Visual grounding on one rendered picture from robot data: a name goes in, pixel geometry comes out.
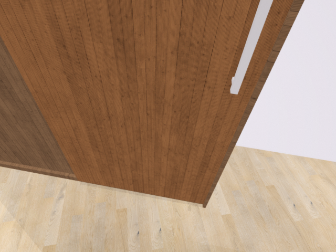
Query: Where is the handle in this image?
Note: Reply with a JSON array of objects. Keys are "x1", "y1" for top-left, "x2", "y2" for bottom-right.
[{"x1": 230, "y1": 0, "x2": 273, "y2": 94}]

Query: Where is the wardrobe door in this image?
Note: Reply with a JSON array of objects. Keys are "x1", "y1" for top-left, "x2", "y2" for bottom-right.
[
  {"x1": 0, "y1": 36, "x2": 74, "y2": 174},
  {"x1": 0, "y1": 0, "x2": 293, "y2": 204}
]

